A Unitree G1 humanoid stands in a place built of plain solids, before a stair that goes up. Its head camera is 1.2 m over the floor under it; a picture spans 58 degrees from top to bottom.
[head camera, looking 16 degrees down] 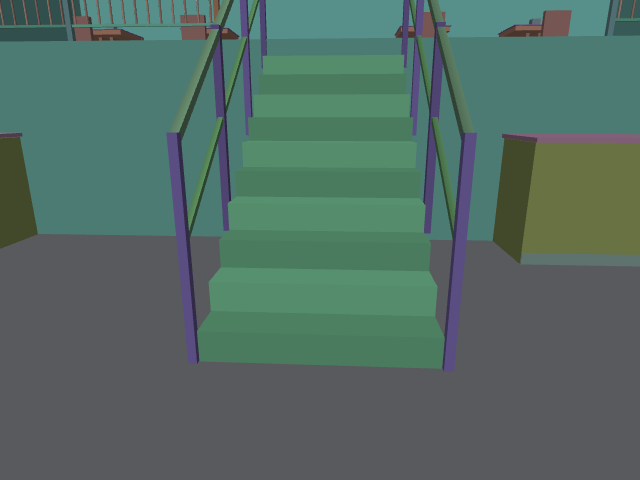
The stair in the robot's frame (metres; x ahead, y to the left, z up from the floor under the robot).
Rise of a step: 0.17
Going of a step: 0.23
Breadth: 1.22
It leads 3 degrees to the right of straight ahead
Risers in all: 11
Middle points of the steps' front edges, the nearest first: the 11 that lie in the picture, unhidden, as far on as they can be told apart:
1.91 0.00 0.17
2.14 -0.01 0.34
2.38 -0.02 0.51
2.61 -0.03 0.68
2.85 -0.05 0.85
3.08 -0.06 1.02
3.31 -0.07 1.19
3.55 -0.08 1.36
3.78 -0.10 1.53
4.01 -0.11 1.70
4.25 -0.12 1.87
